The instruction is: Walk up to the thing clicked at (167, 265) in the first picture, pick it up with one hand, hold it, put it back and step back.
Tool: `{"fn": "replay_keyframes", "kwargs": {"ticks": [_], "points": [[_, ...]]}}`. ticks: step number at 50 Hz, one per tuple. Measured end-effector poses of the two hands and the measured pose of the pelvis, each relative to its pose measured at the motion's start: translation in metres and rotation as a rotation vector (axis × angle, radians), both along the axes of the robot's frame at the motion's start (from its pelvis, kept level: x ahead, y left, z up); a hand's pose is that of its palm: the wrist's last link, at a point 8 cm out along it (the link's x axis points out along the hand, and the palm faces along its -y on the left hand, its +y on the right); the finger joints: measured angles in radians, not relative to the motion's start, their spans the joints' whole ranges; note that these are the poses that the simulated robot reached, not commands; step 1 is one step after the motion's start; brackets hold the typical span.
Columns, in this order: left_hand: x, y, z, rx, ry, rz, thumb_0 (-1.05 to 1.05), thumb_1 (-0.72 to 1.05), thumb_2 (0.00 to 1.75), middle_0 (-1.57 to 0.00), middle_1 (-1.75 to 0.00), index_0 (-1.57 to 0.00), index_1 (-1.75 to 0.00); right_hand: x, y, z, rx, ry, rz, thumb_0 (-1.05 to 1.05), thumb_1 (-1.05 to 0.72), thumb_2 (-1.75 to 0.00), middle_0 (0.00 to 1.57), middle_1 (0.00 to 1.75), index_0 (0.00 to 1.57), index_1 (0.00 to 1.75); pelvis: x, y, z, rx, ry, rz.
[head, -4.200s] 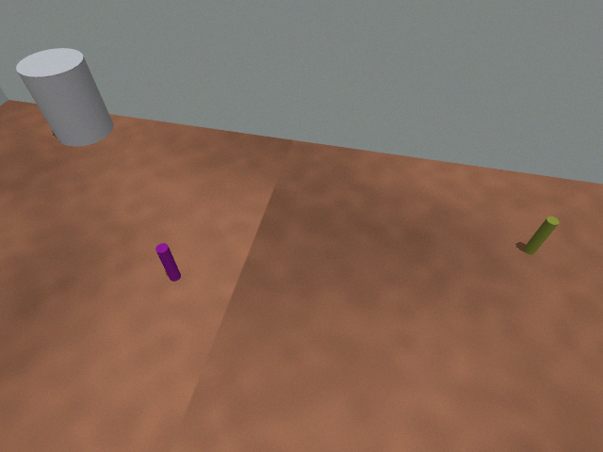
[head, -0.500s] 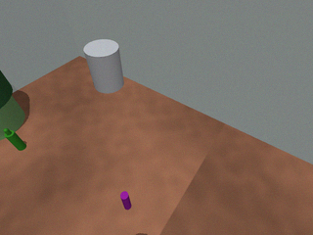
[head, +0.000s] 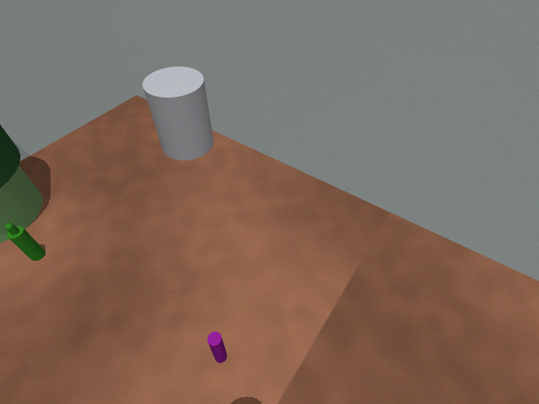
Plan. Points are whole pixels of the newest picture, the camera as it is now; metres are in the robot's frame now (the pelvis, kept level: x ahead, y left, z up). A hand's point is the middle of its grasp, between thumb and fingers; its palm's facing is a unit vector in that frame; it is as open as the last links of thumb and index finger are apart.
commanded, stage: stand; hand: left
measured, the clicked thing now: (217, 348) +0.41 +0.18 -0.69
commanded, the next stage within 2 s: none
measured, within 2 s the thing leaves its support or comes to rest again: neither
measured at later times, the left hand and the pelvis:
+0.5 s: hand out of the picture +0.09 +0.24 -0.16, palm faces -0.04 -0.95 -0.32, open 7.4 cm; pelvis +0.01 -0.01 +0.00, yaw +0 degrees
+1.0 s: hand out of the picture +0.09 +0.24 -0.16, palm faces -0.04 -0.94 -0.33, open 7.4 cm; pelvis +0.01 -0.01 +0.00, yaw +0 degrees
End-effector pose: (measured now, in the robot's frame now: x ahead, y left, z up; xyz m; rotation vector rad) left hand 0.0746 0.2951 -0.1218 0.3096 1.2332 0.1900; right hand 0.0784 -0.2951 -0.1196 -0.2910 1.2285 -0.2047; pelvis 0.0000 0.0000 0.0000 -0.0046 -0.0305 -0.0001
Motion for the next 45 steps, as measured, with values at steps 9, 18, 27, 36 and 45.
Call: {"fn": "replay_keyframes", "kwargs": {"ticks": [9, 18, 27, 36, 45], "points": [[0.009, -0.004, 0.000, -0.006, -0.010, -0.018, 0.01, 0.91, 0.89, -0.20, -0.30, -0.20, -0.30, 0.006, -0.001, 0.002, -0.005, -0.018, 0.010, 0.00, -0.91, -0.90, 0.20, 0.30, 0.20, 0.30, 0.005, -0.002, 0.000, 0.004, 0.002, -0.003], [0.011, -0.008, -0.002, -0.013, -0.002, -0.023, 0.01, 0.91, 0.89, -0.20, -0.30, -0.20, -0.30, 0.005, -0.005, 0.003, -0.012, -0.005, 0.003, 0.00, -0.91, -0.90, 0.20, 0.30, 0.20, 0.30, 0.010, -0.004, 0.001, 0.004, 0.000, -0.004], [0.014, -0.010, 0.000, -0.008, -0.009, -0.025, 0.01, 0.91, 0.89, -0.20, -0.30, -0.20, -0.30, 0.005, -0.008, 0.003, -0.016, -0.007, 0.001, 0.00, -0.91, -0.90, 0.20, 0.30, 0.20, 0.30, 0.012, -0.006, 0.001, 0.003, -0.006, -0.006], [0.014, -0.010, 0.002, -0.001, -0.020, -0.028, 0.01, 0.91, 0.89, -0.20, -0.30, -0.20, -0.30, 0.004, -0.010, 0.003, -0.012, -0.011, 0.003, 0.00, -0.91, -0.90, 0.20, 0.30, 0.20, 0.30, 0.011, -0.009, 0.001, 0.003, -0.008, -0.005], [0.010, -0.011, 0.002, -0.001, -0.012, -0.024, 0.01, 0.91, 0.89, -0.20, -0.30, -0.20, -0.30, 0.000, -0.011, 0.002, -0.012, 0.000, 0.004, 0.00, -0.91, -0.90, 0.20, 0.30, 0.20, 0.30, 0.011, -0.010, 0.001, 0.004, -0.008, -0.005]]}}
